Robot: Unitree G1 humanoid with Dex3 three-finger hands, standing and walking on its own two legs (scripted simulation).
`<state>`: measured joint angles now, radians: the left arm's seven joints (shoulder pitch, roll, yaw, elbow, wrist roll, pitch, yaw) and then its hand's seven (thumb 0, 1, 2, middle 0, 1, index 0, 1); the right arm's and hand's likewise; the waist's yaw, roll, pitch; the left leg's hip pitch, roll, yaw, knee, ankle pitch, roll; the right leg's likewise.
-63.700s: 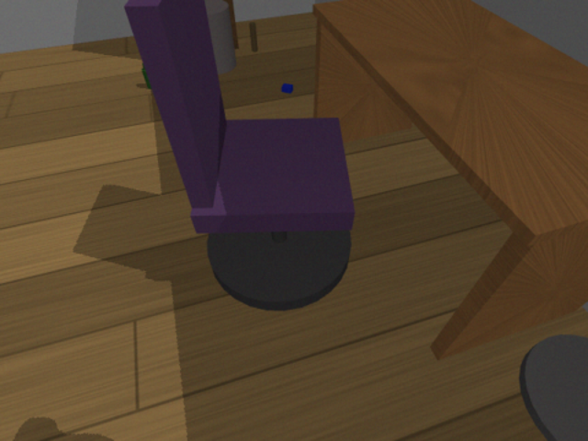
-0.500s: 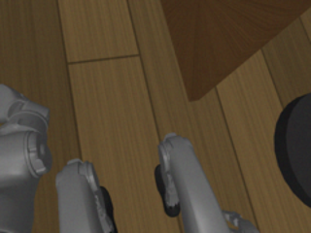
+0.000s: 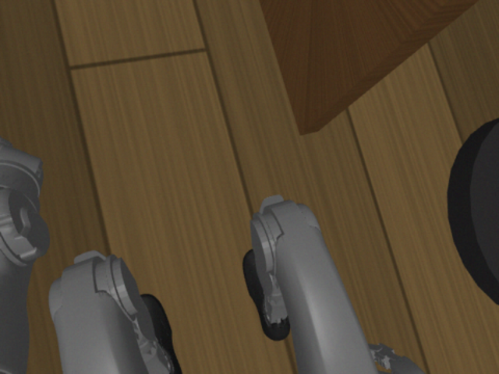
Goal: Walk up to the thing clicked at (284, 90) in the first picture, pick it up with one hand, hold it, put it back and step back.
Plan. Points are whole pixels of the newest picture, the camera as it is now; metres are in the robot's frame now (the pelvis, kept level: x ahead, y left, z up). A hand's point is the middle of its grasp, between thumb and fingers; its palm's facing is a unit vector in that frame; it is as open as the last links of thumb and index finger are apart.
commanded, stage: crouch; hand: left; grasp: from above
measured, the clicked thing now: out of the picture +0.49 +0.29 -0.19
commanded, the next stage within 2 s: lower in 0.26 s
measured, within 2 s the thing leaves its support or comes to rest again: neither
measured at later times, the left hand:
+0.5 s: hand (3, 164) +0.49 +0.27 -0.18, palm faces -0.20 -0.37 -0.91, open 5.1 cm
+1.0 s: hand (26, 167) +0.50 +0.27 -0.23, palm faces -0.20 -0.38 -0.90, open 5.1 cm
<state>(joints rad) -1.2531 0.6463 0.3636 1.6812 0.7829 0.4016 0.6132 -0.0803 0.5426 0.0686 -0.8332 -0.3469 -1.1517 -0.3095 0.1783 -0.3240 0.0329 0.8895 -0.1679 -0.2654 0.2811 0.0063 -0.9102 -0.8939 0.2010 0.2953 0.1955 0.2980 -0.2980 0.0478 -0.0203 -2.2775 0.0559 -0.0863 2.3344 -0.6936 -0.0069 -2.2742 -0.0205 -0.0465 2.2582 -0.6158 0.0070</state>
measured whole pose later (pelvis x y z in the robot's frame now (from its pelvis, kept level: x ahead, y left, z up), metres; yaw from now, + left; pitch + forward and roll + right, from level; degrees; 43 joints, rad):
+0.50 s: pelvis +0.00 +0.01 -0.02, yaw -2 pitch +34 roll -7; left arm -1.28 0.73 0.36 1.75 0.82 0.39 0.64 -0.04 0.51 0.14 -0.79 -0.41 -1.16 -0.42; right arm 0.21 -0.33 0.08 0.89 -0.19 -0.27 0.35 0.00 -0.92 -0.89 0.20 0.30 0.20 0.30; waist -0.34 0.03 0.02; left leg -2.33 0.04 -0.12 2.42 -0.70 0.00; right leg -2.30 -0.02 -0.07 2.31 -0.61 0.02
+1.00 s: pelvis +0.00 +0.01 -0.03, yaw -5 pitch +32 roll -10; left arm -1.31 0.87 0.39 1.80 0.83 0.33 0.71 -0.03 0.50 0.16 -0.76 -0.46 -1.15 -0.47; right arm 0.19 -0.36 0.17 0.83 -0.23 -0.32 0.41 0.00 -0.92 -0.89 0.20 0.29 0.19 0.30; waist -0.40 -0.03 0.14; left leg -2.35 0.05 -0.18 2.48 -0.71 0.00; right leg -2.29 -0.01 -0.12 2.33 -0.61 0.03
